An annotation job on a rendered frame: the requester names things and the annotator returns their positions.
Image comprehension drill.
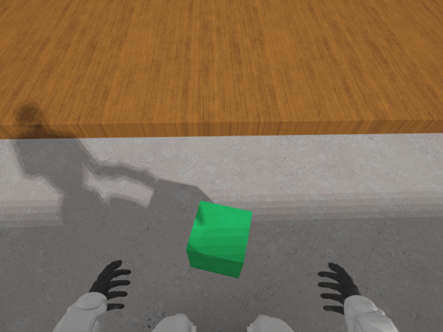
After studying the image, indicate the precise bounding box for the robot left thigh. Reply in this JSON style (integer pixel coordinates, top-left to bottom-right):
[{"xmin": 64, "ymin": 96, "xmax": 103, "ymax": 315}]
[{"xmin": 152, "ymin": 315, "xmax": 197, "ymax": 332}]

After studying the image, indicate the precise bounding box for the right robot hand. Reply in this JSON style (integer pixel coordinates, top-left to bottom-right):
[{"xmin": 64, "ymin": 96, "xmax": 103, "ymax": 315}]
[{"xmin": 318, "ymin": 263, "xmax": 361, "ymax": 315}]

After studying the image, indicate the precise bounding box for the robot thigh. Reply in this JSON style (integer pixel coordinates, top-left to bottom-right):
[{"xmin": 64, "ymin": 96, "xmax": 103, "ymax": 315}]
[
  {"xmin": 152, "ymin": 315, "xmax": 197, "ymax": 332},
  {"xmin": 246, "ymin": 317, "xmax": 294, "ymax": 332}
]

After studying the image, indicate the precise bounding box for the left robot hand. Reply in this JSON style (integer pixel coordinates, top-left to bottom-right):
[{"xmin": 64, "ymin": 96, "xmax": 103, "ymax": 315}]
[{"xmin": 89, "ymin": 260, "xmax": 131, "ymax": 311}]

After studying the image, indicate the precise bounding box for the right robot forearm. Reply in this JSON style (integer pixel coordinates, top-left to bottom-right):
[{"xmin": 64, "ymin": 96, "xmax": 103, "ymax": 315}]
[{"xmin": 344, "ymin": 295, "xmax": 399, "ymax": 332}]

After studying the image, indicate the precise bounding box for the robot right thigh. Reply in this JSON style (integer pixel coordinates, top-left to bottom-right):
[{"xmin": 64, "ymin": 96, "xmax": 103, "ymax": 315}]
[{"xmin": 246, "ymin": 317, "xmax": 294, "ymax": 332}]

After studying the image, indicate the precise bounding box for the carton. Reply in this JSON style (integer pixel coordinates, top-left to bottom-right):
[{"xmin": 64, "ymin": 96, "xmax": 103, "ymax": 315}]
[{"xmin": 186, "ymin": 201, "xmax": 253, "ymax": 279}]

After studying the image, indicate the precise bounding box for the left robot forearm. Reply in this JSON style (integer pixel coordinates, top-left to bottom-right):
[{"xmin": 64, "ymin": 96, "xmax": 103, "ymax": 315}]
[{"xmin": 53, "ymin": 292, "xmax": 107, "ymax": 332}]

